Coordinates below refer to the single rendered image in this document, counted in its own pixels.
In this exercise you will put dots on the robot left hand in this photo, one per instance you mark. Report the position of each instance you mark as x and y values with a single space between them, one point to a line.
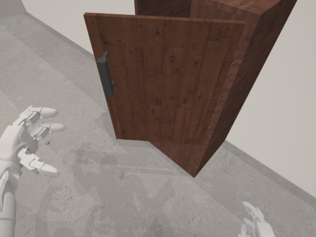
16 137

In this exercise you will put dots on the handle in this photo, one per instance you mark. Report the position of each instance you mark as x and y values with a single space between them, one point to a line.
105 75

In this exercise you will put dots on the cupboard door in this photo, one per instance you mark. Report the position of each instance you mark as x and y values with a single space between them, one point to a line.
168 72

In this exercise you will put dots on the robot left forearm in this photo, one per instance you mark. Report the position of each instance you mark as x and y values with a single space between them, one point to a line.
9 175

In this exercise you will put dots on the robot right hand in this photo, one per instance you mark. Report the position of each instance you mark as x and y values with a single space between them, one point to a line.
258 227

